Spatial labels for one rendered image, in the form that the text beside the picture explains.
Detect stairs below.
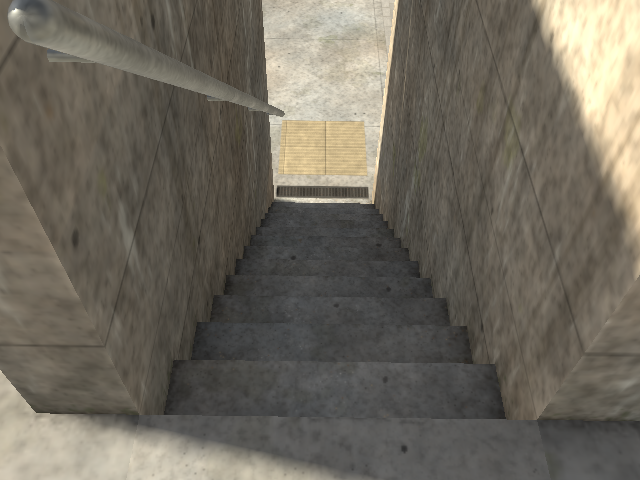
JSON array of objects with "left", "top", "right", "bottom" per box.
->
[{"left": 164, "top": 198, "right": 506, "bottom": 419}]

